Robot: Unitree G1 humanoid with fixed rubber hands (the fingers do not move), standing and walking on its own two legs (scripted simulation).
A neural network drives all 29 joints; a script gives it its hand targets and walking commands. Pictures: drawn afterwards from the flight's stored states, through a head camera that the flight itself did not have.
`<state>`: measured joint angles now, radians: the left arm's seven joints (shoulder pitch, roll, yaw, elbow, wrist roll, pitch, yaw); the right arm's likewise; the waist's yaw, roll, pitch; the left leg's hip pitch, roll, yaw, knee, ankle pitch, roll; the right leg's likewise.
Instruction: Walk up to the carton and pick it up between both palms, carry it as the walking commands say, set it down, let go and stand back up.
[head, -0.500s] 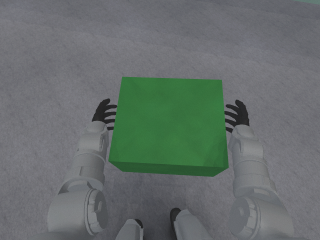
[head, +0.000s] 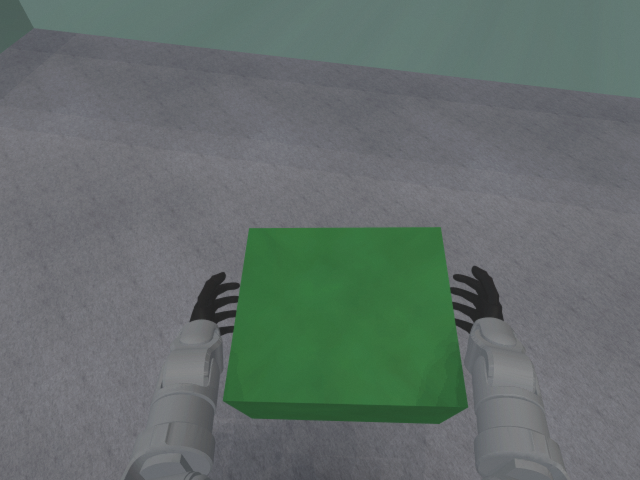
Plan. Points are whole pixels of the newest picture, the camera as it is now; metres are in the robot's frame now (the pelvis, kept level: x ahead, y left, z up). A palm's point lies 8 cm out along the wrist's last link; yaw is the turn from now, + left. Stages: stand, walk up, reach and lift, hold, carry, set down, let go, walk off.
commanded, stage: reach and lift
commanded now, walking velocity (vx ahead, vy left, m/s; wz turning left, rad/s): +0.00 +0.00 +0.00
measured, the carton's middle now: (343, 325) +0.35 -0.06 -0.10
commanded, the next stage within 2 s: none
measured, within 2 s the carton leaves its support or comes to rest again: neither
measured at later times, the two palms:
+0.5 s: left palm (183, 324) +0.32 +0.15 +0.03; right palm (498, 322) +0.27 -0.22 +0.05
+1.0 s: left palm (164, 338) +0.30 +0.17 +0.04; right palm (484, 306) +0.29 -0.20 +0.06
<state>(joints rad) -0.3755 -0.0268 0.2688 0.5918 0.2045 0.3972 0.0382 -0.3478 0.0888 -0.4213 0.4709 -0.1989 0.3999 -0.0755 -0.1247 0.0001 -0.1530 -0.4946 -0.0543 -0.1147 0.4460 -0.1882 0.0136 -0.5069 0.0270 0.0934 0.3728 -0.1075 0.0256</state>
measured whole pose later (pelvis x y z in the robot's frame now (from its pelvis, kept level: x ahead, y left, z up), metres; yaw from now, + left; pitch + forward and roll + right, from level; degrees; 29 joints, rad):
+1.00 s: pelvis +0.01 -0.01 +0.01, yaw +0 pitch -4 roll +0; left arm -0.32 -0.04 0.28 0.48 0.26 0.68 -0.01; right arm -0.31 0.13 -0.40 0.37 -0.29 0.67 -0.09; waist -0.03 -0.02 -0.09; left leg -0.05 -0.04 -0.11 0.27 -0.15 0.01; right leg -0.08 0.02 0.08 0.25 -0.10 0.01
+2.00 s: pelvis +0.00 -0.02 +0.01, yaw +0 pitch -4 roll +0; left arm -0.28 -0.07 0.30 0.40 0.24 0.69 0.01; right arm -0.30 0.11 -0.36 0.37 -0.26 0.65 -0.09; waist 0.01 -0.01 -0.08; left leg -0.06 -0.03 -0.10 0.29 -0.16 -0.01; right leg -0.10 0.04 0.09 0.28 -0.11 -0.01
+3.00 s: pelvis +0.00 -0.02 +0.01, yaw +0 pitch -4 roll +0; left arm -0.26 -0.09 0.30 0.37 0.24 0.70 0.02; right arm -0.29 0.10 -0.35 0.36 -0.25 0.65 -0.08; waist 0.01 0.00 -0.09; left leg -0.05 -0.03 -0.10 0.28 -0.16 0.00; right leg -0.10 0.04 0.09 0.28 -0.11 -0.01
